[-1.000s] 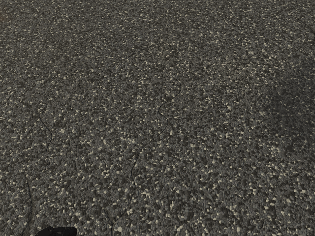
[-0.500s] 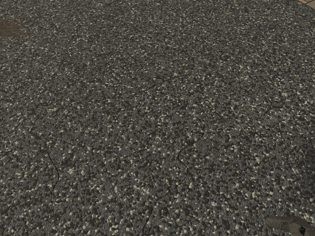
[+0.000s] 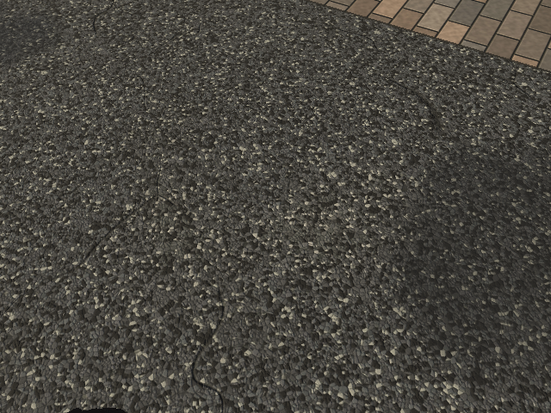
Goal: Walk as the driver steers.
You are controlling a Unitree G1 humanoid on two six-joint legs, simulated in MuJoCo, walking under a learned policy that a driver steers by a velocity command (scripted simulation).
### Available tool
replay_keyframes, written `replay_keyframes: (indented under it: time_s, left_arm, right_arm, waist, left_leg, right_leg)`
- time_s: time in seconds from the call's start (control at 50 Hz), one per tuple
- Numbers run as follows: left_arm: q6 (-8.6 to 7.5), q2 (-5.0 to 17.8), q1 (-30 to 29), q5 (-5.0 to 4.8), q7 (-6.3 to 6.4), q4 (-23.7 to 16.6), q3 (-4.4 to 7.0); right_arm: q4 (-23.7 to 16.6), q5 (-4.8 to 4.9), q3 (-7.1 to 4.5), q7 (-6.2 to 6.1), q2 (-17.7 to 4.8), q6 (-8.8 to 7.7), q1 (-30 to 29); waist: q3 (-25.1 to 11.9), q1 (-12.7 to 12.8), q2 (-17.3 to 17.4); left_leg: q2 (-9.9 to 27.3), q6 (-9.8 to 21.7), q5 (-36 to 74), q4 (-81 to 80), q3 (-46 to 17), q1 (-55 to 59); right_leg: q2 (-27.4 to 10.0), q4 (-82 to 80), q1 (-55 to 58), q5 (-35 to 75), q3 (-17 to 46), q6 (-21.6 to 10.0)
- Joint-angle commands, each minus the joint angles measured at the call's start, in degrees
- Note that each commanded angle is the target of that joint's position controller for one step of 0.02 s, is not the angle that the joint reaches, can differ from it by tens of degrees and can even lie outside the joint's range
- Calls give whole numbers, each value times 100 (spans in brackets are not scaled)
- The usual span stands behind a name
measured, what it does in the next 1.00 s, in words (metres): walks ahead, turning right: right foot, then left foot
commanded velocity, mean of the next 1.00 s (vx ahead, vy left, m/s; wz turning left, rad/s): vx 0.47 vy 0.00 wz -0.35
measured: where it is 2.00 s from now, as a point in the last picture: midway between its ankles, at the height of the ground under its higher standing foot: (331, 345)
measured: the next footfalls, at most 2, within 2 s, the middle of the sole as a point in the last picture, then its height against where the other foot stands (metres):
right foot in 0.04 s outside the picture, level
left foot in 0.54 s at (261, 396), level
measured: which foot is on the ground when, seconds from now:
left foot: down 0.00-0.06, up 0.08-0.52, down 0.54-1.00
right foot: up 0.00-0.02, down 0.04-0.54, up 0.56-1.00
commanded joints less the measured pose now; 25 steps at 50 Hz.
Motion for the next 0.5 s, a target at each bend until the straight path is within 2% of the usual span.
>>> replay_keyframes:
  time_s: [0.02,0.04,0.06,0.08,0.1,0.12,0.14,0.16,0.18,0.22,0.26,0.34,0.38,0.42,0.46,0.5]
  left_arm:
    - [-22,856,855,-9,-4,-243,368]
    - [18,1245,1878,-30,88,57,587]
    - [34,1979,2080,-78,192,109,744]
    - [-97,1842,2026,-17,132,-164,623]
    - [-206,1386,1896,27,65,-128,470]
    - [-271,1238,1658,32,63,-120,420]
    - [-286,1064,1242,26,79,-178,369]
    - [-290,881,944,70,106,-268,301]
    - [-293,838,822,113,132,-341,275]
    - [-329,930,885,77,196,-332,295]
    - [-336,1051,1079,52,283,-273,333]
    - [-287,1077,1370,24,376,-159,348]
    - [-271,1115,1517,3,384,-75,367]
    - [-246,1075,1641,-18,392,4,366]
    - [-212,1016,1645,-9,421,42,354]
    - [-171,959,1629,20,435,88,341]
  right_arm:
    - [-358,110,-281,-47,-1230,81,-355]
    - [-392,48,-211,-57,-1055,79,-287]
    - [-695,-214,11,-18,-342,-9,54]
    - [-816,-139,92,48,-327,-243,-80]
    - [-981,115,-26,110,-768,-380,-769]
    - [-1034,143,-4,117,-728,-462,-894]
    - [-932,9,-17,67,-701,-483,-828]
    - [-868,-70,-62,44,-759,-432,-710]
    - [-854,-87,-79,58,-766,-352,-632]
    - [-877,-164,-63,55,-616,-237,-630]
    - [-1008,-197,-26,33,-497,-188,-998]
    - [-1251,-135,63,87,-326,-225,-1776]
    - [-1369,-89,79,133,-338,-263,-2051]
    - [-1452,-62,57,180,-441,-311,-2167]
    - [-1444,-59,18,226,-571,-364,-2054]
    - [-1348,-72,-26,245,-659,-422,-1693]
  waist:
    - [-524,904,542]
    - [-1057,1354,263]
    - [-1350,971,-1267]
    - [-2291,938,-1087]
    - [-1716,1142,-482]
    - [-1123,962,-344]
    - [-787,695,5]
    - [-624,482,-74]
    - [-590,370,-189]
    - [-561,321,-116]
    - [-404,406,-83]
    - [-183,700,-327]
    - [-112,806,-376]
    - [-96,838,-393]
    - [-130,763,-482]
    - [-201,611,-663]
  left_leg:
    - [1399,790,5597,1659,-226,-169]
    - [1159,554,4896,3138,-149,-1102]
    - [338,167,700,5290,-201,-3608]
    - [-345,143,-1452,6286,-1702,-4635]
    - [-49,281,-989,6440,-2068,-5247]
    - [188,408,-463,6048,-2014,-5272]
    - [418,399,-60,5544,-2039,-4912]
    - [572,370,220,5127,-2072,-4470]
    - [604,314,385,4947,-2080,-4157]
    - [527,123,659,4515,-1982,-3988]
    - [415,-43,1190,3807,-1945,-4140]
    - [115,-124,2418,2148,-1962,-3880]
    - [2,-96,2654,1727,-1959,-3653]
    - [-44,-27,2606,1455,-2062,-3558]
    - [-44,76,2331,1255,-2112,-3428]
    - [-57,255,1926,1178,-1973,-3035]
  right_leg:
    - [636,-320,1378,-369,-505,-410]
    - [751,-527,3032,-144,-241,-641]
    - [-695,-855,4857,-658,2463,-1449]
    - [-1464,-1892,5525,-1555,5025,-2112]
    - [-1382,-2172,5242,-1367,4434,-1749]
    - [-1162,-2129,4510,-942,3623,-1542]
    - [-897,-2116,3720,-387,2992,-1342]
    - [-697,-2202,3112,140,2551,-1223]
    - [-594,-2329,2743,394,2404,-1209]
    - [-475,-2448,2396,936,2107,-1271]
    - [-362,-2510,2262,1001,1890,-1235]
    - [-111,-2483,2077,221,1709,-939]
    - [-156,-2419,2043,5,1825,-861]
    - [-265,-2175,2248,-108,2068,-828]
    - [-401,-1868,2555,-81,2311,-772]
    - [-497,-1537,2760,316,2435,-689]
Velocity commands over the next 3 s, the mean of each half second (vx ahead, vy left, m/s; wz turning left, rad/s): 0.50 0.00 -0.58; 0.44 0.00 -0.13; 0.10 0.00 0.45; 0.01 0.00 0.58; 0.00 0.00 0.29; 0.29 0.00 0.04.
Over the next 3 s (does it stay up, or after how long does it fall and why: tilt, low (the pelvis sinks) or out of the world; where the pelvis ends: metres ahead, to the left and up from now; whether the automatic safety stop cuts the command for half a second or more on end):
stays up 0.69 -0.01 0.00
